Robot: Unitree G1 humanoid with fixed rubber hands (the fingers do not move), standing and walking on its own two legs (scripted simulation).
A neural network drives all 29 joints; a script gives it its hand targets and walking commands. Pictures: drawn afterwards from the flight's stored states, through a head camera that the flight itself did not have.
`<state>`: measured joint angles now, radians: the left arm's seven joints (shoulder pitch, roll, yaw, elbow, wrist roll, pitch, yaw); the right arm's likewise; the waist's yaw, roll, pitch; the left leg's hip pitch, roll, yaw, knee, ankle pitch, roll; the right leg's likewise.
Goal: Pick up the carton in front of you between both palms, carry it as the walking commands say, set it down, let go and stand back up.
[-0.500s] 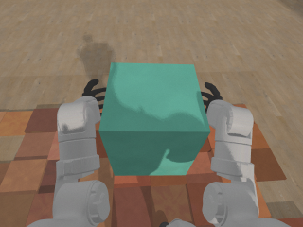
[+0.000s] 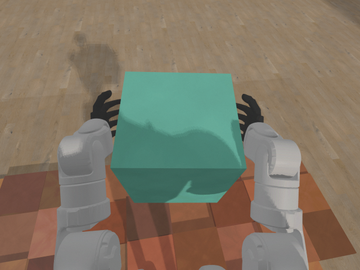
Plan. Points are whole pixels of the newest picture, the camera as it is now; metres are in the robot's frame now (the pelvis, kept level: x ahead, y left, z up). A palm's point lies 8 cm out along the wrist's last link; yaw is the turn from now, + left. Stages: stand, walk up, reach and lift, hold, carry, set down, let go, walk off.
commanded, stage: carry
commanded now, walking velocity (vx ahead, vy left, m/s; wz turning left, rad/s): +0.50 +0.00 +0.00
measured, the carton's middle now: (177, 145) +0.36 -0.02 +0.07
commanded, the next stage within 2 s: none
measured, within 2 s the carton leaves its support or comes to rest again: neither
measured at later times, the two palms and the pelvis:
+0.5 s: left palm (125, 56) +0.66 +0.12 +0.10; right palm (223, 53) +0.68 -0.18 +0.10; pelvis +0.33 -0.05 +0.00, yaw +0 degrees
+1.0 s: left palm (138, 16) +1.01 +0.10 +0.06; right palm (210, 19) +0.99 -0.20 +0.06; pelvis +0.68 -0.03 -0.02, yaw +0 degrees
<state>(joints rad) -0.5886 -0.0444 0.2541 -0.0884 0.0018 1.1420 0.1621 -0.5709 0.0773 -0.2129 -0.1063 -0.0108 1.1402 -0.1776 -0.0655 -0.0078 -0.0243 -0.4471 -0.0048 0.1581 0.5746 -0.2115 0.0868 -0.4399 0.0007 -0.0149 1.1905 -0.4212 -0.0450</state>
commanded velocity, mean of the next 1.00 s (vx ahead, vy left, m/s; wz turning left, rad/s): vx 0.50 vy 0.00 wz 0.00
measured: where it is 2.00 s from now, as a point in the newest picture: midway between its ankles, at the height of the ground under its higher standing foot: (176, 109)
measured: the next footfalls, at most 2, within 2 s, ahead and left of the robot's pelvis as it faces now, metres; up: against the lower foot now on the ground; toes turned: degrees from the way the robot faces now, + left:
right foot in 0.34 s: +0.39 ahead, -0.12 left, -0.01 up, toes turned -6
left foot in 0.78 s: +0.71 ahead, +0.04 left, -0.03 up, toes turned +7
